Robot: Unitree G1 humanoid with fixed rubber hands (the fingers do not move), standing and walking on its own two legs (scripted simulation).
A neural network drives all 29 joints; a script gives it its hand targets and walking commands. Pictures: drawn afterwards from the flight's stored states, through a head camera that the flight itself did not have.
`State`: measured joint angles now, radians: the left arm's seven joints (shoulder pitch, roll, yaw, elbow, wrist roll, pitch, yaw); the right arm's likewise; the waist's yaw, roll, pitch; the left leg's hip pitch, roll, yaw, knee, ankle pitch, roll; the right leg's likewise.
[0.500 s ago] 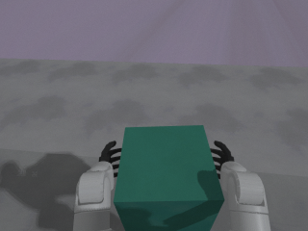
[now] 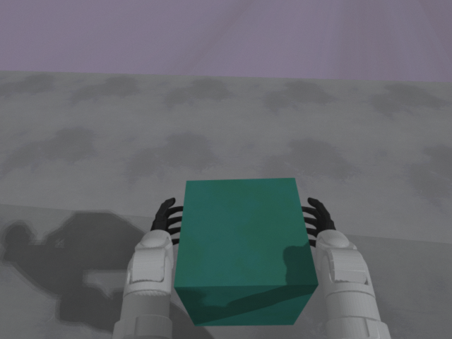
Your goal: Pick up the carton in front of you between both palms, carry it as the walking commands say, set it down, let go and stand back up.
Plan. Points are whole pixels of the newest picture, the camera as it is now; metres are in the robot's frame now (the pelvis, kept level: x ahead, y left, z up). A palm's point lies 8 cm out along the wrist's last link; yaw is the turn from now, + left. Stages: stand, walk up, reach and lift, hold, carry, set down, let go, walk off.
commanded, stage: carry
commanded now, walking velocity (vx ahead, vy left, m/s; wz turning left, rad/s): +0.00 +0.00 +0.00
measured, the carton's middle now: (242, 256) +0.30 +0.00 -0.04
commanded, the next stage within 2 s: hold in 0.46 s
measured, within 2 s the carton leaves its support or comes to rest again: neither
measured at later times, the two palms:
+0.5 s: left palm (156, 236) +0.30 +0.16 +0.04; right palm (320, 235) +0.29 -0.14 +0.04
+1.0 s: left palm (147, 244) +0.27 +0.17 +0.06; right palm (314, 228) +0.31 -0.13 +0.05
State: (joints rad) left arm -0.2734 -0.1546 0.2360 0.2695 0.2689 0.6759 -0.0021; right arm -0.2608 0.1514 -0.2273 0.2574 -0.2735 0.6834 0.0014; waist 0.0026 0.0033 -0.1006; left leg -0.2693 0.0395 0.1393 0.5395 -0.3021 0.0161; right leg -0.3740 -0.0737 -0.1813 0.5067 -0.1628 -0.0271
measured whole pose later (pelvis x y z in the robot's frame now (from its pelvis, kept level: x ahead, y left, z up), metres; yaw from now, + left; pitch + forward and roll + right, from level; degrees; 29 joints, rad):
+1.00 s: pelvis +0.00 -0.02 +0.01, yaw +7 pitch -8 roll +0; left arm -0.31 -0.16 0.27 0.30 0.29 0.69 -0.02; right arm -0.28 0.16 -0.24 0.25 -0.30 0.73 0.00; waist 0.00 0.03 0.05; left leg -0.04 -0.01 -0.05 0.41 -0.24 0.00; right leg -0.11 0.01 -0.01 0.39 -0.14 -0.01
